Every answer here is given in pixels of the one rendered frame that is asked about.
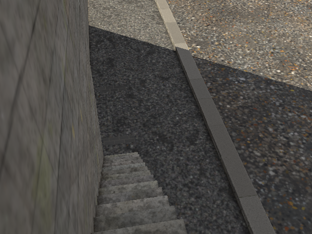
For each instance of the stairs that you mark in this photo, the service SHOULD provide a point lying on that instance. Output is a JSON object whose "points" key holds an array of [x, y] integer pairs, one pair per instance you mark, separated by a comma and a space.
{"points": [[130, 201]]}

